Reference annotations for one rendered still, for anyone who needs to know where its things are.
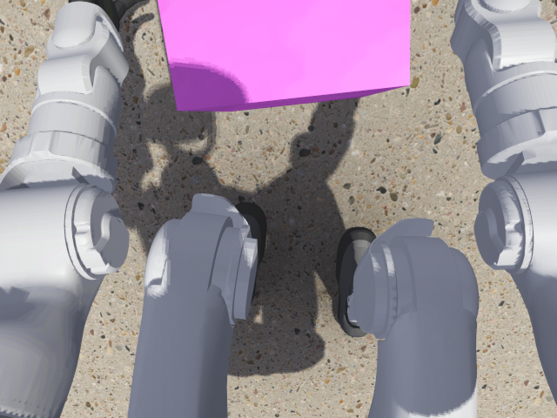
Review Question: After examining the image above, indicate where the carton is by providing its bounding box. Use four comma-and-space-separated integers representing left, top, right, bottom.
158, 0, 410, 111

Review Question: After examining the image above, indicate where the left robot thigh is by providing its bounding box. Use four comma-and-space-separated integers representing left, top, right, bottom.
127, 212, 258, 418

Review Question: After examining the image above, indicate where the robot right upper arm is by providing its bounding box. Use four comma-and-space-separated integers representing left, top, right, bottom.
473, 169, 557, 406

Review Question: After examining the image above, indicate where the robot left upper arm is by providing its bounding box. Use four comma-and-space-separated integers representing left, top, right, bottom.
0, 183, 130, 418

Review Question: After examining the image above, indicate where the right robot foot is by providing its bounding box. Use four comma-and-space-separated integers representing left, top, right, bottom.
336, 227, 376, 337

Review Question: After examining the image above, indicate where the left robot hand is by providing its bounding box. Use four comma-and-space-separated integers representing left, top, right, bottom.
69, 0, 144, 32

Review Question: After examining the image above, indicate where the robot right forearm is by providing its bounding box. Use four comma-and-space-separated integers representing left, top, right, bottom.
450, 0, 557, 180

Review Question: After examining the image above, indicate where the robot left forearm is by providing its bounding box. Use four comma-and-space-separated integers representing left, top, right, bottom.
0, 1, 129, 193

